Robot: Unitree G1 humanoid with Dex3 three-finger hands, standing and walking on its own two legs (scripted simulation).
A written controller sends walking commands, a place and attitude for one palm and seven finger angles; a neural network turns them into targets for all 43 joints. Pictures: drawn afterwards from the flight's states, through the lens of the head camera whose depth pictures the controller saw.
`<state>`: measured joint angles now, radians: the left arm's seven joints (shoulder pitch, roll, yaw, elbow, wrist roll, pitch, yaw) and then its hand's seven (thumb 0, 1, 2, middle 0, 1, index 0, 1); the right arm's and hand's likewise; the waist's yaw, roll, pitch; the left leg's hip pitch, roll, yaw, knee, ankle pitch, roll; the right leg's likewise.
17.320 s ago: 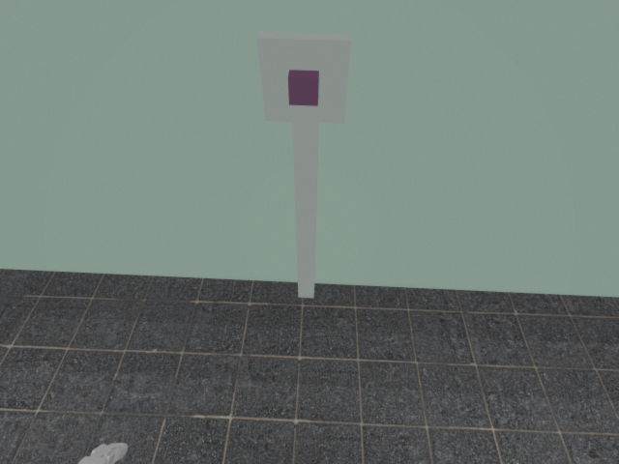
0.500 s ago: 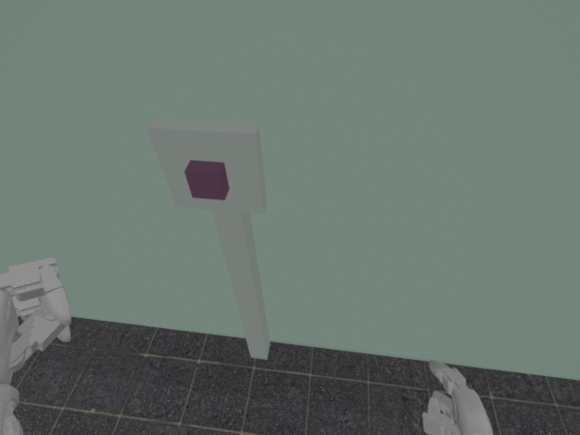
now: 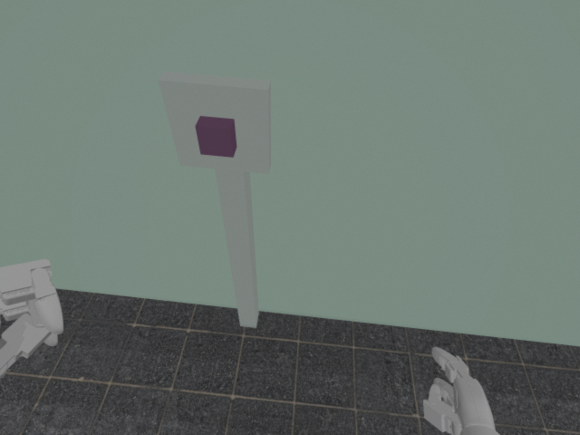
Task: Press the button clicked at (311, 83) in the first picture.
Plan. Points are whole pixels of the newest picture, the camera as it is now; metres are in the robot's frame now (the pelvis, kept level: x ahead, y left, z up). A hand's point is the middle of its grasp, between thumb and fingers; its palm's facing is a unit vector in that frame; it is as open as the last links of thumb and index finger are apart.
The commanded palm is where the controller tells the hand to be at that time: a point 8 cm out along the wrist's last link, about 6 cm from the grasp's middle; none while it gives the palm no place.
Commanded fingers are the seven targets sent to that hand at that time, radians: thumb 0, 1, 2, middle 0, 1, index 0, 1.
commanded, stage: step back with the hand held close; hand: left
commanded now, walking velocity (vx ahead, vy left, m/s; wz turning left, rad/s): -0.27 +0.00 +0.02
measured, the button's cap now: (217, 135) +0.55 +0.17 +0.11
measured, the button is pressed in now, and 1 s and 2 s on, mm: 0 0 0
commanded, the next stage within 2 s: stop stepping back and stand still in 0.54 s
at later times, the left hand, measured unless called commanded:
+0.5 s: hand out of the picture +0.10 +0.27 +0.19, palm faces +0.40 -0.83 -0.39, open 3.1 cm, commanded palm +0.04 +0.30 +0.19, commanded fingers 0.00 0.90 0.90 -1.30 -1.50 -1.30 -1.50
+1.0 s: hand out of the picture -0.06 +0.27 +0.18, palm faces +0.35 -0.84 -0.40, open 3.1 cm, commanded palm -0.09 +0.31 +0.19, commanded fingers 0.00 0.90 0.90 -1.30 -1.50 -1.30 -1.50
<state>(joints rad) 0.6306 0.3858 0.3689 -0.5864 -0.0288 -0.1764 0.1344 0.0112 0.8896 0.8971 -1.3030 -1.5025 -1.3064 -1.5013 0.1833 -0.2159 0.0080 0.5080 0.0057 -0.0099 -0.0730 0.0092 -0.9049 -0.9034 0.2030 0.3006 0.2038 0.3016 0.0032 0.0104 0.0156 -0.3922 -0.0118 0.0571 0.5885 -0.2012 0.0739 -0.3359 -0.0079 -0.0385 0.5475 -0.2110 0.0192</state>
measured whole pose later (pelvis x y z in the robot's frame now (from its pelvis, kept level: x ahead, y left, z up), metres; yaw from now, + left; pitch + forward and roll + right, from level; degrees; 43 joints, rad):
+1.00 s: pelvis -0.23 +0.03 +0.00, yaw -1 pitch +0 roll +0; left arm 0.69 0.40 0.40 -0.67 -0.04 -0.16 0.11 0.01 0.89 0.90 -1.31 -1.50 -1.31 -1.50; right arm 0.30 -0.19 0.00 0.67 0.00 -0.04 -0.05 0.01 -0.90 -0.90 0.20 0.30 0.20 0.30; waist -0.01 -0.08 -0.10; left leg -0.65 -0.05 -0.01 1.19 -0.28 -0.03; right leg -0.23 0.02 -0.04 0.57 -0.35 -0.05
